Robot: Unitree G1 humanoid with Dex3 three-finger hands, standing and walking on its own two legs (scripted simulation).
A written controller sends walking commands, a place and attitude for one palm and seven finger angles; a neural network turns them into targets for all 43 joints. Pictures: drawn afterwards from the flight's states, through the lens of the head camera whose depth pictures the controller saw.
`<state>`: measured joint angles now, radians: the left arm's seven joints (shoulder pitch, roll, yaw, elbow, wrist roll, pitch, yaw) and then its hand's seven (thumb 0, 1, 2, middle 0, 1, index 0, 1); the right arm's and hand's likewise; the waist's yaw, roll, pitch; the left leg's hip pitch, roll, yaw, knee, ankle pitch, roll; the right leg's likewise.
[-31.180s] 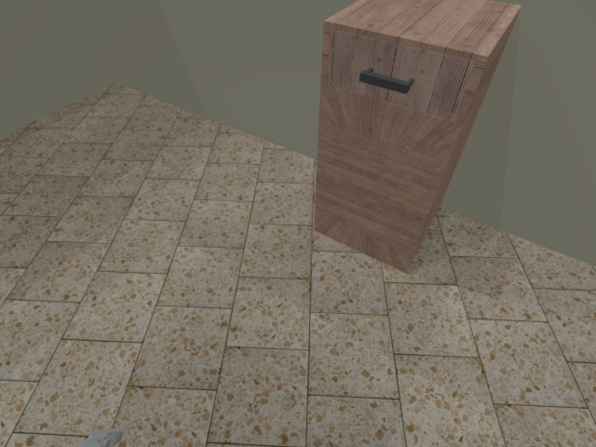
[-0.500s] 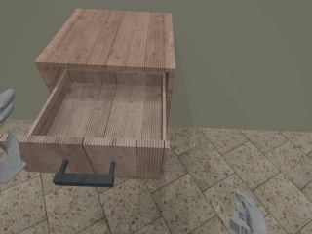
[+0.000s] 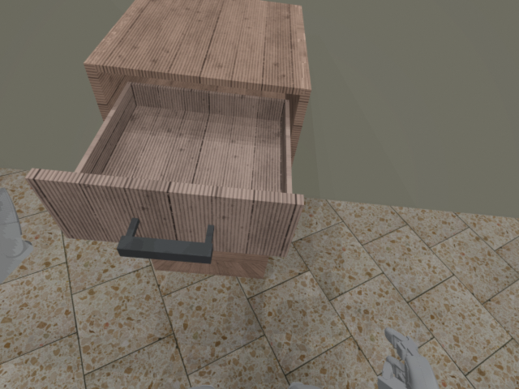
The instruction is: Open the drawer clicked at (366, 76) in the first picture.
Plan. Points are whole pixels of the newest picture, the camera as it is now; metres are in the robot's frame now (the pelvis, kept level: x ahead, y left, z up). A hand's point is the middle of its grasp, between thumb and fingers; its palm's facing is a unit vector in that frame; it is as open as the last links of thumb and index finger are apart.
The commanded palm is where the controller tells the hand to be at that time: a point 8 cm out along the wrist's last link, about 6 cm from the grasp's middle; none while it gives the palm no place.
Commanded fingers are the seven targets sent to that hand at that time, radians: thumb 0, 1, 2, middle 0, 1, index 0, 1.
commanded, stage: step back with the hand held close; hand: left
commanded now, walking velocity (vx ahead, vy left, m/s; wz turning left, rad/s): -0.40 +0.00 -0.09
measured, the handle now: (169, 238) +0.33 +0.16 +0.03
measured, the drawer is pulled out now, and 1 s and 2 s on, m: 0.28 0.28 0.28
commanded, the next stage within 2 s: stop stepping back and stand still in 0.20 s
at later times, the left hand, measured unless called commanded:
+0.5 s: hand out of the picture +0.07 +0.19 +0.21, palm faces +0.33 -0.76 -0.56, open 7.4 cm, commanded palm +0.02 +0.23 +0.22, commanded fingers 0.00 0.90 0.90 -0.20 -0.30 -0.20 -0.30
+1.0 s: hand out of the picture +0.00 +0.21 +0.21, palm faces +0.46 -0.80 -0.38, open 7.4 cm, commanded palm -0.06 +0.25 +0.22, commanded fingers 0.00 0.90 0.90 -0.20 -0.30 -0.20 -0.30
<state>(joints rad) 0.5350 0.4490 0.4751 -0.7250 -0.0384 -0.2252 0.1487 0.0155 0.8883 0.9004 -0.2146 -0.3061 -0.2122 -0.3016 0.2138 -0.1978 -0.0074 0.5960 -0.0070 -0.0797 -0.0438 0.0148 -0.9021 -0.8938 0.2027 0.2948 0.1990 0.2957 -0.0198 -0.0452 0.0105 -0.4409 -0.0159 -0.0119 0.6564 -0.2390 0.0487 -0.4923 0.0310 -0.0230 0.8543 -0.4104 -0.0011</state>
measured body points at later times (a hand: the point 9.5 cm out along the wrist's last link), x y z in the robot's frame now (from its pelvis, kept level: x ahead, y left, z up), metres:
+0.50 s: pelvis -0.12 -0.04 +0.02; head -0.12 -0.04 +0.47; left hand +0.04 +0.23 +0.24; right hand +0.02 -0.30 -0.07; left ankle -0.14 +0.08 -0.66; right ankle -0.16 -0.14 -0.72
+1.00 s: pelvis -0.19 -0.03 +0.01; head -0.21 -0.03 +0.46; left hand -0.04 +0.25 +0.23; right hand -0.04 -0.26 -0.08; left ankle -0.19 +0.07 -0.71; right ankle -0.16 -0.13 -0.72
